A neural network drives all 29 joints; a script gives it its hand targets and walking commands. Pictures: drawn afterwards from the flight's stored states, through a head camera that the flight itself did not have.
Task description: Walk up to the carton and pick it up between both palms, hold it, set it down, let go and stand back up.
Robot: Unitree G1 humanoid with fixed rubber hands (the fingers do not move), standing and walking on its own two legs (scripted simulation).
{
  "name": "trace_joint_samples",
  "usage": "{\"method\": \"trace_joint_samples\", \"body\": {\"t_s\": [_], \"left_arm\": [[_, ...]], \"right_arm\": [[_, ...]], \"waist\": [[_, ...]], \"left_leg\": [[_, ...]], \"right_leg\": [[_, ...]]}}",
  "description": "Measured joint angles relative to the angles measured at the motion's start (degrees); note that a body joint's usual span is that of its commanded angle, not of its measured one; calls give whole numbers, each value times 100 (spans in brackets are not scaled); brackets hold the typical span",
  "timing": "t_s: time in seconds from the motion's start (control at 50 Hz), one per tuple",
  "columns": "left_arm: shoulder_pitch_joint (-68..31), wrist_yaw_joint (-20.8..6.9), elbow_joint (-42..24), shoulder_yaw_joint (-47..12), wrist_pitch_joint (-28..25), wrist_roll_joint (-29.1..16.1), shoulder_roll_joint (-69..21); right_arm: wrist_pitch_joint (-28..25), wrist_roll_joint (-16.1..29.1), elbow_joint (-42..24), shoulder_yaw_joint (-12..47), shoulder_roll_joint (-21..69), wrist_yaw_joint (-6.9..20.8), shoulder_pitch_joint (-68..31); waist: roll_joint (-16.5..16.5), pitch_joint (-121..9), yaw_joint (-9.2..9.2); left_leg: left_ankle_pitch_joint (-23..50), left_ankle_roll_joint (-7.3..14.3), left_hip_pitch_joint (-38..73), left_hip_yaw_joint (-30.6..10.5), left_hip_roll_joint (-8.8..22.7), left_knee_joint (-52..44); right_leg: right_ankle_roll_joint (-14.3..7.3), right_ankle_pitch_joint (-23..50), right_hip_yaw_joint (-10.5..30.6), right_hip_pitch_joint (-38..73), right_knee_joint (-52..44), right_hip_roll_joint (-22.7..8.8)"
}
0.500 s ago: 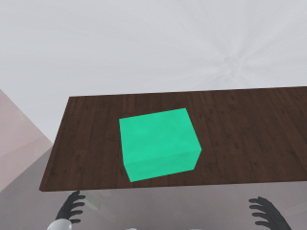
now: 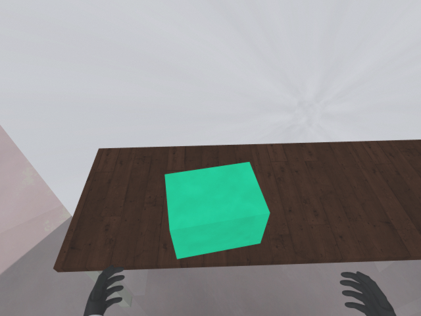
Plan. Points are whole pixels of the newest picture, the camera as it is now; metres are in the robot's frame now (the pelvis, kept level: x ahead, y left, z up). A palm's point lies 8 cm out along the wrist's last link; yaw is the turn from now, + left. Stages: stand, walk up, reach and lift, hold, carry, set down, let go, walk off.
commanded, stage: reach and lift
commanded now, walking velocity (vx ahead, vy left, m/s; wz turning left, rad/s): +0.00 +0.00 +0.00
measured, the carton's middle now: (213, 209) +0.42 +0.01 -0.13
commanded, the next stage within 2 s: none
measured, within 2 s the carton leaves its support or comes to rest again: neither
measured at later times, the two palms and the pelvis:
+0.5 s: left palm (116, 296) +0.19 +0.20 -0.04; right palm (372, 291) +0.18 -0.28 -0.04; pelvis +0.00 +0.00 +0.00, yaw +0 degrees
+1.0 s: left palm (127, 262) +0.25 +0.19 -0.04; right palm (347, 241) +0.27 -0.26 -0.01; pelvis +0.03 +0.00 +0.00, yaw +0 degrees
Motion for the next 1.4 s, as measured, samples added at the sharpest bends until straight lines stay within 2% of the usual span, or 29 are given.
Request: {"method": "trace_joint_samples", "body": {"t_s": [0.18,0.38,0.62,0.8,1.02,1.22,1.32,1.4], "left_arm": [[-1,152,123,-203,-615,-114,-76],[-1,207,141,-416,-1341,-193,-318],[-32,251,288,-604,-2024,-384,-414],[-267,378,461,-605,-2031,-394,-416],[-747,385,403,-606,-1752,-394,-415],[-949,386,238,-567,-1496,-500,-415],[-1490,386,536,-498,-1248,-651,-415],[-2016,386,888,-412,-1054,-661,-415]], "right_arm": [[-161,345,-48,-3,49,135,-254],[-546,704,-48,52,50,232,-361],[-912,883,-46,289,129,258,-552],[-743,954,-44,378,166,281,-995],[-492,1034,-5,421,166,279,-1554],[-271,1042,-3,495,166,118,-2008],[83,1029,30,497,166,82,-2472],[353,1025,310,525,166,72,-2976]], "waist": [[-65,-32,0],[38,-32,0],[10,-32,0],[-74,-32,1],[34,-32,1],[150,-49,1],[123,-75,0],[51,-128,2]], "left_leg": [[0,0,0,0,0,-5],[-2,0,0,0,0,-23],[-20,-1,0,0,1,-34],[-84,-8,-1,0,1,-34],[-190,-30,-1,1,3,-35],[-199,-33,-1,1,4,-48],[-184,-33,-1,1,4,-48],[-175,-33,-37,1,4,-48]], "right_leg": [[0,0,0,-1,-4,0],[0,-4,0,-5,-13,0],[0,-27,0,-11,-13,0],[-6,-87,0,-13,-13,0],[-14,-197,0,-13,-13,0],[-18,-216,0,-19,-13,0],[-18,-200,0,-20,-13,0],[-18,-190,0,-56,-13,0]]}}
